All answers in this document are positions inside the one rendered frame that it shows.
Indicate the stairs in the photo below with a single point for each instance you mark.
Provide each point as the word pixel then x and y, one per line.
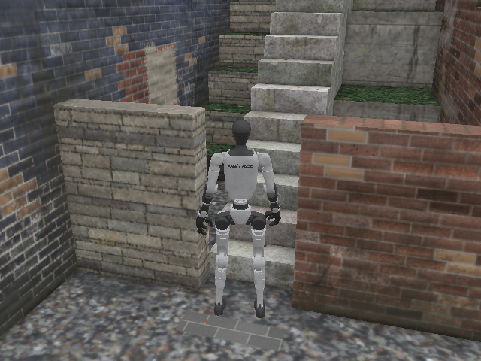
pixel 300 74

